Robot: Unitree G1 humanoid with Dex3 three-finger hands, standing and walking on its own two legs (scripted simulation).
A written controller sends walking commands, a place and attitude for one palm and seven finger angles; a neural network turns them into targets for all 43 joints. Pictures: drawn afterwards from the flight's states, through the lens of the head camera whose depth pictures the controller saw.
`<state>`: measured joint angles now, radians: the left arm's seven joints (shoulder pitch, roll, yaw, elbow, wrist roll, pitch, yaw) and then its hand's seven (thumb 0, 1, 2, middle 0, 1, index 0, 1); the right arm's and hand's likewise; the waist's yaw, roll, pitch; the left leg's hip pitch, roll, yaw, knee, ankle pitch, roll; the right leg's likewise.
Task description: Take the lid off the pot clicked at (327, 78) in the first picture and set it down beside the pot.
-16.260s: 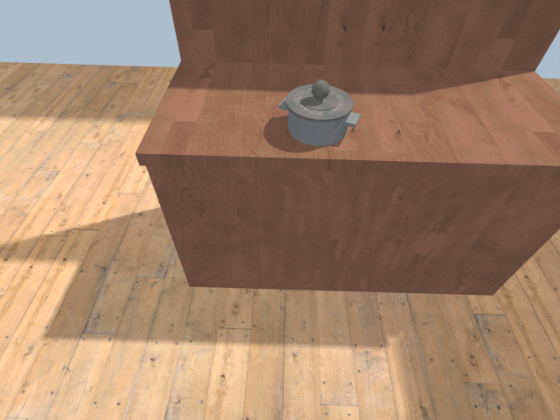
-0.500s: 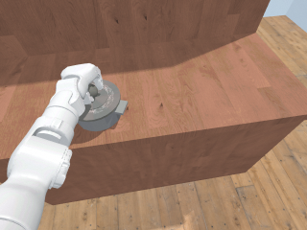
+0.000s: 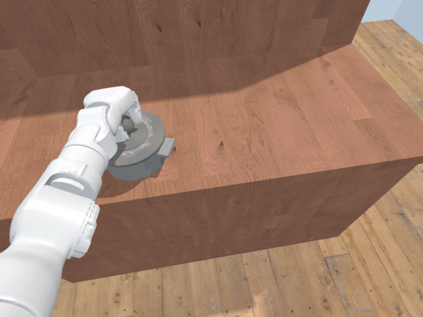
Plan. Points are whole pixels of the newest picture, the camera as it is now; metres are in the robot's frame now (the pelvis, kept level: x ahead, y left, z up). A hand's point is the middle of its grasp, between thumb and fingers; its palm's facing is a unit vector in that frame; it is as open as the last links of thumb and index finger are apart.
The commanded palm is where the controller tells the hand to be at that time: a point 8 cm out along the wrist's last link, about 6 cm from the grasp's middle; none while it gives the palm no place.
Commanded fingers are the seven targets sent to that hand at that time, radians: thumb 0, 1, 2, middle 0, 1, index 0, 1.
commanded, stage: close the fingers and squeeze the knob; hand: left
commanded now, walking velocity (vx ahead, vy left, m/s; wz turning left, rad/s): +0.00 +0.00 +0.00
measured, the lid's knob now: (123, 125) +0.51 +0.17 +0.06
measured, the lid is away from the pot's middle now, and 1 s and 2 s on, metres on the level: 0.01 0.01 0.02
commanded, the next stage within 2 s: lift the lid straight up in 0.26 s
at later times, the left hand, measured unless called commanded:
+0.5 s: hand (120, 126) +0.48 +0.16 +0.09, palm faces -0.33 -0.06 -0.94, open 7.3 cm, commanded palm +0.48 +0.16 +0.16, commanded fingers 0.00 0.73 0.88 -0.83 -1.05 -0.85 -1.07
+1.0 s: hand (112, 113) +0.47 +0.16 +0.13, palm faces -0.29 -0.08 -0.95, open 7.3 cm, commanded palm +0.48 +0.17 +0.20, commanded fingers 0.00 0.74 0.88 -0.83 -1.05 -0.85 -1.07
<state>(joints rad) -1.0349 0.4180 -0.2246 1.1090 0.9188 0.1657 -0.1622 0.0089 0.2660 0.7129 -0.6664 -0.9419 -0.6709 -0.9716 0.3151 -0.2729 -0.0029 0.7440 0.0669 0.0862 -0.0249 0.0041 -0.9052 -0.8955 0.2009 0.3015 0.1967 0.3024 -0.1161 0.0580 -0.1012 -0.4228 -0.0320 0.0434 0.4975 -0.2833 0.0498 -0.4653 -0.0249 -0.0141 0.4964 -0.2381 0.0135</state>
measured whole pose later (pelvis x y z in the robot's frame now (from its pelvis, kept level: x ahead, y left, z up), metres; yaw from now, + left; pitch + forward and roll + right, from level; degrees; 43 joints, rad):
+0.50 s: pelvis +0.01 +0.00 +0.00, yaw +0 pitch +11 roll +0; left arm -0.99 0.41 -0.24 1.04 0.91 0.18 -0.17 0.03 0.31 0.68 -0.62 -0.96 -0.65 -0.96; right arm 0.27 -0.27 0.00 0.73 0.07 0.09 -0.02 0.00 -0.91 -0.90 0.20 0.30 0.20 0.30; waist -0.10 0.07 -0.10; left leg -0.39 -0.03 0.03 0.48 -0.28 0.04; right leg -0.43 -0.02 -0.02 0.49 -0.25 0.01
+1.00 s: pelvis +0.00 +0.00 +0.00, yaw +0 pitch +9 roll +0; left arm -1.05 0.42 -0.22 1.03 0.91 0.20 -0.24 0.02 0.30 0.70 -0.64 -0.94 -0.66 -0.96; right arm 0.26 -0.27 0.02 0.72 0.08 0.07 -0.04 0.00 -0.91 -0.90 0.20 0.30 0.20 0.30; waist -0.10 0.06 -0.08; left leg -0.35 -0.04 0.04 0.45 -0.26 0.05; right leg -0.39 -0.03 -0.02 0.47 -0.23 0.01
